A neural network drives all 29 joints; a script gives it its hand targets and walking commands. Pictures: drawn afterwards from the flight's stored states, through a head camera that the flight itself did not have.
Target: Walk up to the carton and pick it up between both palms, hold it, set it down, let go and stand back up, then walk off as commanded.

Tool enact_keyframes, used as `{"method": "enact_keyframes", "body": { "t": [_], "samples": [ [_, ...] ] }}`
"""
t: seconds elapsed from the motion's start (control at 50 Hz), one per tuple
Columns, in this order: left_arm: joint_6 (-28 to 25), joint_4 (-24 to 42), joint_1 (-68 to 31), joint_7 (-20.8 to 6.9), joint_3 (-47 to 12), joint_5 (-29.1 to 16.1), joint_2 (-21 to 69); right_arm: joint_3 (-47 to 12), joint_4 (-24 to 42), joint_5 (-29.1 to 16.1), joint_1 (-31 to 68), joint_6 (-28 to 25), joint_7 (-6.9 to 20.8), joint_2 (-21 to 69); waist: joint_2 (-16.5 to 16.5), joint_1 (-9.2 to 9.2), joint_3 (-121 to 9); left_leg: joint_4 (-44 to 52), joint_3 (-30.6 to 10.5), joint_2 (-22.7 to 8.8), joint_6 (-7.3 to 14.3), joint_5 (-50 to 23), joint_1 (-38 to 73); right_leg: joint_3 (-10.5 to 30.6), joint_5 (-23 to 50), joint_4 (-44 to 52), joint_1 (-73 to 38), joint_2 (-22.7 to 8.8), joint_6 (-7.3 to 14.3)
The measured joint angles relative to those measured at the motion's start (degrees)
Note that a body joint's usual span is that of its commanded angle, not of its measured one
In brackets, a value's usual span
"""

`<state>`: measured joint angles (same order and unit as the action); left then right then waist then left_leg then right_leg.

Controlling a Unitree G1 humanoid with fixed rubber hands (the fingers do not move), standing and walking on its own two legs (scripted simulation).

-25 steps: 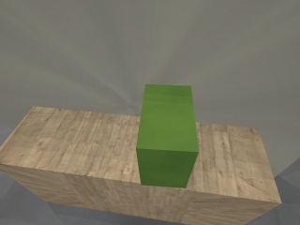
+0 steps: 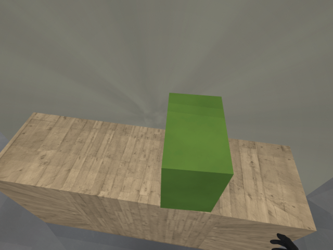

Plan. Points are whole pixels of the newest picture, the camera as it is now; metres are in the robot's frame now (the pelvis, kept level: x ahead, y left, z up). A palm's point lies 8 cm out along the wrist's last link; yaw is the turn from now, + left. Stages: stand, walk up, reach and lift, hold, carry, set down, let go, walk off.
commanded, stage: walk up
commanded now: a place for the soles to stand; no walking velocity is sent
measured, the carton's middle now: (190, 153) +0.42 -0.07 -0.08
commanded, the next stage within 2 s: reach and lift in 0.18 s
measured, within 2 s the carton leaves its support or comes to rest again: neither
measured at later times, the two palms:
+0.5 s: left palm (64, 233) +0.18 +0.26 -0.07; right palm out of the picture +0.12 -0.32 -0.10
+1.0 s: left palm (60, 249) +0.15 +0.26 -0.07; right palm out of the picture +0.11 -0.26 -0.07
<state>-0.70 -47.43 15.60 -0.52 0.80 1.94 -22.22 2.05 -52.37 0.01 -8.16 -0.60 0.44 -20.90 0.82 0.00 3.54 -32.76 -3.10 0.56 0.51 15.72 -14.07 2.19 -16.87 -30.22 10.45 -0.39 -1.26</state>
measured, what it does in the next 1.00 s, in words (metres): stands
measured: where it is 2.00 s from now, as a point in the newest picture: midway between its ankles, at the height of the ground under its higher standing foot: outside the picture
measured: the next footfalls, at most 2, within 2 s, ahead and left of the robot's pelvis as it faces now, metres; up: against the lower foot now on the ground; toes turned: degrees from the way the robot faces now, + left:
none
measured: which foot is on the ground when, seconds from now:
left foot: down 0.00-1.00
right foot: down 0.00-1.00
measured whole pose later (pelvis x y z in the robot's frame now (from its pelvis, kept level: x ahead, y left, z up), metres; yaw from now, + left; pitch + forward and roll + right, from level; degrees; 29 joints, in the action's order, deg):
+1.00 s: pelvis -0.03 -0.01 +0.00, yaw -1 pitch -4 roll -2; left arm 8.7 -28.1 8.7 0.8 0.8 -3.0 -19.8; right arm 4.5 -44.2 1.7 -9.5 -16.3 2.0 -11.7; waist 1.0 0.0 6.3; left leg -31.4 -2.3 -1.8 -1.7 12.8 -14.4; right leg 1.6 -13.1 -27.7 10.5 1.4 0.1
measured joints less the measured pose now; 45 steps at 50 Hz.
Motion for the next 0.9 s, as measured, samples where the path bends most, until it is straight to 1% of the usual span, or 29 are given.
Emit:
{"method": "enact_keyframes", "body": {
  "t": [0.24, 0.26, 0.28, 0.3, 0.34, 0.38, 0.42, 0.48, 0.52, 0.6, 0.72, 0.82, 0.9],
  "samples": [
    [0.00, 0.00, 0.00, 0.00, 0.00, 0.00, 0.00, 0.00, -0.01, 0.00, 0.10, 0.39, 0.00, 0.00, 0.00, 0.00, 0.00, 0.00, 0.00, -0.01, 0.00, 0.15, 0.00, 0.00, -0.14, 0.01, 0.00, 0.00, 0.00],
    [2.47, 0.70, -0.43, 0.24, 0.01, 0.01, 0.01, 1.30, -2.45, 0.58, 1.20, -1.80, 0.44, 0.42, 0.07, -0.01, 0.08, -0.27, 0.09, -0.01, -0.16, 0.22, -0.33, -0.01, -1.17, -1.00, 0.67, -0.04, 0.23],
    [6.46, 1.56, -1.60, 0.66, 0.03, 0.01, 0.01, 2.95, -5.32, 1.08, 2.73, -4.00, 1.15, 0.82, 0.09, -0.02, 0.15, -1.14, 0.21, -0.01, -0.34, 0.47, -1.28, -0.02, -2.66, -2.77, 2.00, -0.05, 0.61],
    [10.27, 2.26, -3.25, 1.21, 0.04, 0.01, 0.01, 4.26, -7.46, 1.41, 4.18, -5.42, 1.90, 1.07, 0.10, -0.02, 0.46, -2.33, 0.34, -0.01, -0.48, 0.86, -2.34, -0.06, -3.45, -4.55, 3.32, -0.05, 0.84],
    [15.81, 4.02, -6.80, 1.97, 0.02, 0.00, 0.00, 5.84, -9.58, 1.63, 6.31, -7.11, 3.21, 1.24, 0.12, -0.02, 1.68, -4.57, 0.59, 0.00, -0.68, 1.72, -3.99, -0.16, -3.29, -7.07, 5.20, -0.06, 0.94],
    [18.86, 6.91, -9.72, 2.11, 0.00, -0.01, 0.01, 6.12, -9.81, 1.65, 6.96, -8.65, 3.86, 1.29, 0.11, -0.03, 2.88, -5.68, 0.65, -0.02, -1.13, 2.09, -4.70, -0.13, -3.07, -8.64, 6.20, -0.05, 0.95],
    [19.94, 11.05, -11.13, 2.11, -0.01, -0.01, 0.00, 6.14, -9.10, 1.65, 6.67, -9.64, 3.96, 1.51, 0.11, -0.02, 3.16, -5.70, 0.64, -0.17, -1.54, 2.11, -4.66, -0.14, -3.86, -9.40, 6.50, 0.08, 0.91],
    [20.00, 17.32, -11.74, 2.11, 0.00, -0.01, 0.00, 6.14, -4.97, 1.64, 4.97, -10.99, 3.95, 1.87, 0.11, -0.03, 3.04, -5.66, 0.63, -0.93, -2.01, 2.41, -4.29, -0.14, -4.19, -9.59, 6.38, 0.81, 0.98],
    [19.66, 19.26, -11.95, 2.04, 0.00, -0.01, 0.13, 6.10, -1.83, 1.64, 3.69, -11.90, 3.61, 1.89, 0.12, -0.03, 3.00, -5.15, 0.63, -1.46, -2.18, 2.44, -3.46, -0.14, -4.04, -9.00, 5.62, 1.33, 1.19],
    [19.38, 19.36, -11.64, 0.91, -0.02, -0.03, 0.74, 5.46, 2.32, 1.65, 1.90, -13.16, 2.11, 1.91, 0.13, -0.01, 2.97, -3.24, 0.65, -2.08, -2.18, 1.59, -1.56, -0.31, -3.16, -6.82, 3.59, 1.83, 1.49],
    [17.68, 19.38, -9.34, 0.17, 0.00, -0.01, 1.28, 2.20, 4.49, 1.65, 0.95, -13.72, 0.88, 2.59, 0.13, 0.00, 3.02, -0.20, 0.66, -2.31, -2.18, -0.29, -0.70, -0.76, -1.01, -3.46, 2.48, 1.83, 1.53],
    [14.56, 19.41, -7.69, 0.17, 0.00, -0.18, 1.29, 2.11, 6.36, 1.64, -0.21, -15.14, 0.53, 5.48, 0.13, 0.00, 3.01, 0.92, 0.66, -2.36, -2.18, -1.59, -0.65, -0.74, 1.00, -0.94, 1.77, 1.82, 1.52],
    [11.64, 19.40, -7.03, 0.16, -0.01, -1.89, 1.48, 2.12, 7.40, 1.65, -1.12, -16.04, 0.53, 7.79, 0.13, 0.00, 3.00, 1.34, 0.66, -2.38, -2.18, -2.35, -0.31, -0.71, 2.58, 1.10, 0.68, 1.82, 1.38]
  ]
}}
